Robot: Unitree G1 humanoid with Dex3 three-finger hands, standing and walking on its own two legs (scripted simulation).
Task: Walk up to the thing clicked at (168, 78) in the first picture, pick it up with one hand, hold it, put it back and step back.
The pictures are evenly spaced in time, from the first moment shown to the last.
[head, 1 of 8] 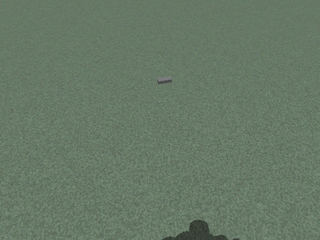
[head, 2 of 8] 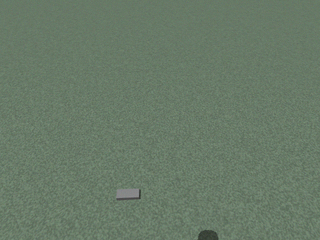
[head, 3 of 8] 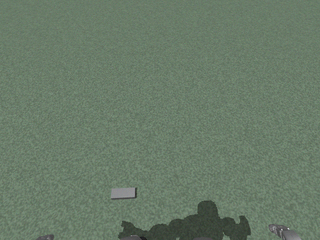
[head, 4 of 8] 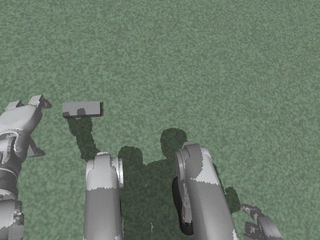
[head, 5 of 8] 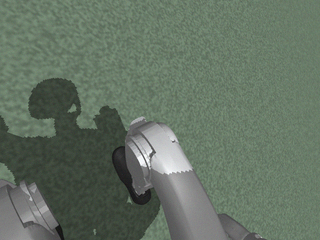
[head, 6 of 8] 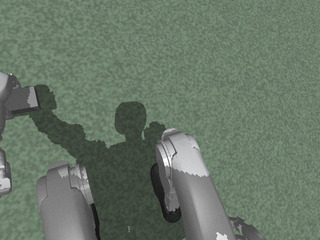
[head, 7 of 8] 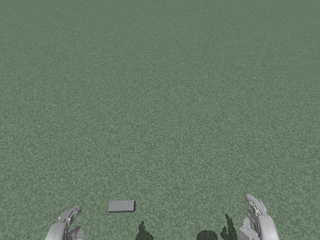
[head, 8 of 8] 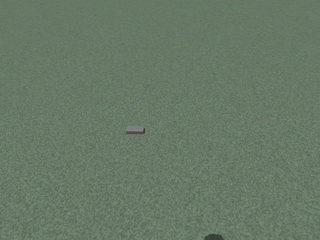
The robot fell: no
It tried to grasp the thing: yes
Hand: left
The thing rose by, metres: 0.67
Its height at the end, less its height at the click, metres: +0.00
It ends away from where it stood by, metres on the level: 0.01
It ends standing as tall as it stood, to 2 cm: yes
